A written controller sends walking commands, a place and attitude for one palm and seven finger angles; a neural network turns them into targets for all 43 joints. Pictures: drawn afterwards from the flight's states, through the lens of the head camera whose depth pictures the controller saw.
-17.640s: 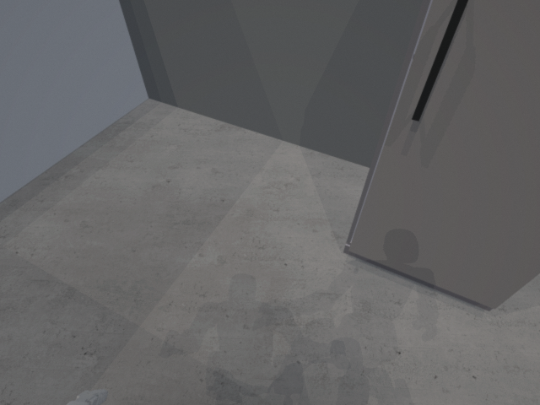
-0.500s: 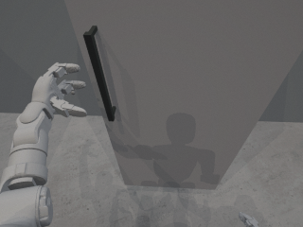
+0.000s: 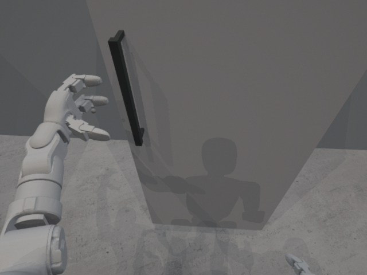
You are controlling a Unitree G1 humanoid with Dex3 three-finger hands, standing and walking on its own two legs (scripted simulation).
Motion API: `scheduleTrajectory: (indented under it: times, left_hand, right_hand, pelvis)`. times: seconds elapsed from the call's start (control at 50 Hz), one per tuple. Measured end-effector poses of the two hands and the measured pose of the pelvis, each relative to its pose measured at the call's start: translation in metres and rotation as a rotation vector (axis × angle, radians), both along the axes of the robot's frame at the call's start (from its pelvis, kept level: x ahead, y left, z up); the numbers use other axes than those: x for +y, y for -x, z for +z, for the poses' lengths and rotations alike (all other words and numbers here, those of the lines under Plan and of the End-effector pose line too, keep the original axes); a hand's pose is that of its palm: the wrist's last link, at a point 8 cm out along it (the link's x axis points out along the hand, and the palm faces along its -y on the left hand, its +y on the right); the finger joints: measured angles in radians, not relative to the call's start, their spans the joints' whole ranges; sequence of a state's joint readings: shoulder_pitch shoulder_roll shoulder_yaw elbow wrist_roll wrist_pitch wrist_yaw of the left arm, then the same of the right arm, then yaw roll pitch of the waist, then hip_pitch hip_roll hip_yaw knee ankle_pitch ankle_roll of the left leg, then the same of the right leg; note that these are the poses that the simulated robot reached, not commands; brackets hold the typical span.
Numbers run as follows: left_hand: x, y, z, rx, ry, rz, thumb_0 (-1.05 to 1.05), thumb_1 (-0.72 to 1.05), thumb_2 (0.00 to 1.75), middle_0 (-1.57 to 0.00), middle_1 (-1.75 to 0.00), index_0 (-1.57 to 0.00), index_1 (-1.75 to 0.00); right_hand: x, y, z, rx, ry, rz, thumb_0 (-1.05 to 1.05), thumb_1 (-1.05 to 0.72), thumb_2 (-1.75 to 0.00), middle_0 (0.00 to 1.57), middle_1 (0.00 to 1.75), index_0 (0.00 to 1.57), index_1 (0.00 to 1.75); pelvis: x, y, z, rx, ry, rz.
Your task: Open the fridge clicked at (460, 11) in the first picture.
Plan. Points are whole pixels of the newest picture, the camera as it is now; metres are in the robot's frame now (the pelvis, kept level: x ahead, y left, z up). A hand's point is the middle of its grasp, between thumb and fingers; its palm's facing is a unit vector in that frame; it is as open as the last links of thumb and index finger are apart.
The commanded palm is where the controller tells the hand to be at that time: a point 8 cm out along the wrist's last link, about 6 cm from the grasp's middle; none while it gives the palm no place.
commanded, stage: move the hooked fingers beside the handle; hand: left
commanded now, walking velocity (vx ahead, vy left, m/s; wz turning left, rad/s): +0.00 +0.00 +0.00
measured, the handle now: (131, 97) +0.47 +0.14 +0.16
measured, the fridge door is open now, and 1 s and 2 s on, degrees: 0 0 0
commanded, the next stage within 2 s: feel for the door with the fingertips in 0.22 s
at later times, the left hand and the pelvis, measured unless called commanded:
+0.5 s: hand (105, 108) +0.41 +0.18 +0.17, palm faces -0.03 -1.00 -0.01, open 14.0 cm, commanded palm +0.38 +0.23 +0.17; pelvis +0.00 +0.00 +0.00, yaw +0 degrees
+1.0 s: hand (115, 107) +0.41 +0.16 +0.18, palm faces +0.01 -1.00 -0.01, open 14.0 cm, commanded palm +0.39 +0.21 +0.17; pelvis +0.00 -0.01 +0.00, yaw +0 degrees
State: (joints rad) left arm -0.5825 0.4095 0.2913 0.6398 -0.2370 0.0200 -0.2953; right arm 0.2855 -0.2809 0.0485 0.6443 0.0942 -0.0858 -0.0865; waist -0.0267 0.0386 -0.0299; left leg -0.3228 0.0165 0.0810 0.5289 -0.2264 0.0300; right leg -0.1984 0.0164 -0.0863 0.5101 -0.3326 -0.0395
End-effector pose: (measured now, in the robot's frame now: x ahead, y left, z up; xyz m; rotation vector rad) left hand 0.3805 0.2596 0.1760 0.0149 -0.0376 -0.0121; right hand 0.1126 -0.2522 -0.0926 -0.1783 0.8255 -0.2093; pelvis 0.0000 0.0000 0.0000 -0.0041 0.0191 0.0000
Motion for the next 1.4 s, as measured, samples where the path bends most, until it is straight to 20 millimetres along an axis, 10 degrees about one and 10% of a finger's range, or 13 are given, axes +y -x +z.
scheduleTrajectory:
  times: [1.0,1.4]
  left_hand:
    - [-0.045,-0.009,0.001,0.028,0.002,0.019,-0.02,-0.50,0.30,-0.30,-1.20,-0.30,-1.20]
    - [-0.038,-0.027,0.000,0.020,0.013,-0.014,-0.02,-0.50,0.30,-0.39,-1.26,-0.38,-1.24]
  right_hand:
    - [-0.008,-0.014,-0.001,0.004,-0.027,0.009,0.01,-0.91,-0.90,0.20,0.30,0.20,0.30]
    - [-0.023,0.032,-0.014,0.128,-0.002,-0.043,0.01,-0.91,-0.90,0.20,0.30,0.20,0.30]
  pelvis:
    - [-0.014,-0.003,0.002,-0.011,-0.010,0.001]
    - [-0.015,0.000,-0.001,0.019,-0.007,-0.002]
